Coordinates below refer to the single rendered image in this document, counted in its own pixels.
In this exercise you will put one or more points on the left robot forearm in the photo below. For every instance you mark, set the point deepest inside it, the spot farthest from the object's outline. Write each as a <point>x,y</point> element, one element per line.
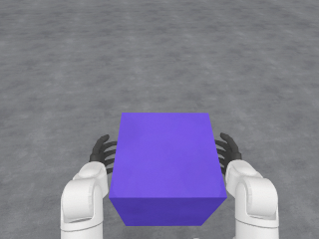
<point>82,211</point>

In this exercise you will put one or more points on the left robot hand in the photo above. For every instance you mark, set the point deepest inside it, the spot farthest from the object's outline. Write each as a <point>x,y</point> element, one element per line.
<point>99,155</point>

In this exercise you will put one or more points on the right robot forearm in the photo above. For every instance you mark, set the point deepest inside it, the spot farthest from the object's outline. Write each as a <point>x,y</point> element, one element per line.
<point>256,202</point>

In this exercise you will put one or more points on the carton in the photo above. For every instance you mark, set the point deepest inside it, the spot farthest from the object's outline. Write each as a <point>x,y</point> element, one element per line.
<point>166,170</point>

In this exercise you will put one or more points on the right robot hand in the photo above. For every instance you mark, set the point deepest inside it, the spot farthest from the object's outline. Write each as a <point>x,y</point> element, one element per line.
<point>232,152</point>

